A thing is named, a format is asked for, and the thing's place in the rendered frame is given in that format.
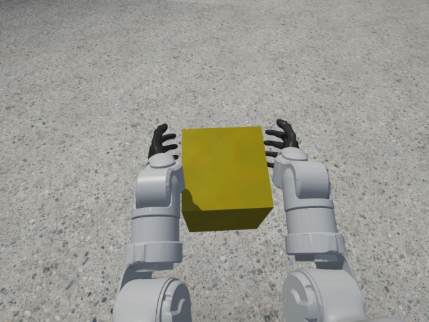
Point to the left robot upper arm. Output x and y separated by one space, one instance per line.
153 300

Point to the robot right forearm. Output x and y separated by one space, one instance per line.
312 233

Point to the robot left hand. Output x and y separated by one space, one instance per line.
156 143

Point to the robot left forearm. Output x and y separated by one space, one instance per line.
155 241

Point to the right robot upper arm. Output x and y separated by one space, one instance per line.
324 295

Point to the robot right hand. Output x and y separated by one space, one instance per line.
288 137

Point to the carton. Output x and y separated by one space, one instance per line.
226 179

